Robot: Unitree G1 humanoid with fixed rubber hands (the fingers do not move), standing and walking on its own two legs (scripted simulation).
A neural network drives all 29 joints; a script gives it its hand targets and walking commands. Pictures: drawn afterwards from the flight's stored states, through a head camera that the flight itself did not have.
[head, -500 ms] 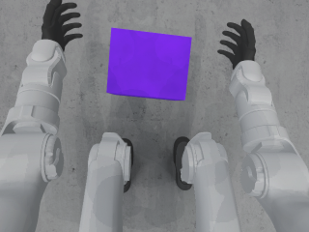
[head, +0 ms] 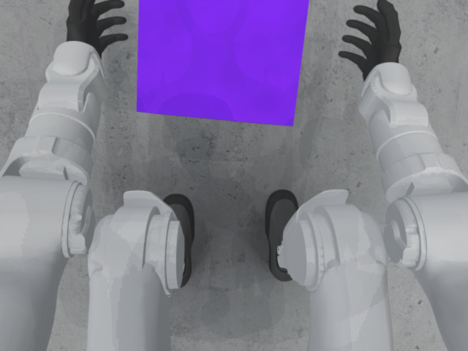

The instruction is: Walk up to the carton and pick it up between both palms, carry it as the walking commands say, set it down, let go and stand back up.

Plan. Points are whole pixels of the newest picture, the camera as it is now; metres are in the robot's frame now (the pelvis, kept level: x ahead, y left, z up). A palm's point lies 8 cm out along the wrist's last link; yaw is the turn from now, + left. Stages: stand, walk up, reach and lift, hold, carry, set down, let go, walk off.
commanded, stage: reach and lift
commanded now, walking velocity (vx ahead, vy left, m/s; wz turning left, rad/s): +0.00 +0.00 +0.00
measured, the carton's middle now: (219, 65) +0.50 +0.03 -0.28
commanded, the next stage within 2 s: none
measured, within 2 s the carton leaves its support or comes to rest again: leaves its support in 1.52 s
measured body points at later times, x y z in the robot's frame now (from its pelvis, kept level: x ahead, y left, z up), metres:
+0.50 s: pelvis -0.01 +0.00 +0.00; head +0.35 +0.03 +0.26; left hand +0.52 +0.20 -0.21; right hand +0.52 -0.18 -0.19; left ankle +0.11 +0.11 -0.33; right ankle +0.12 -0.12 -0.33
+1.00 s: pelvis +0.00 +0.00 +0.00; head +0.36 +0.03 +0.26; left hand +0.52 +0.18 -0.20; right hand +0.53 -0.14 -0.19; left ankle +0.11 +0.11 -0.33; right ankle +0.12 -0.12 -0.33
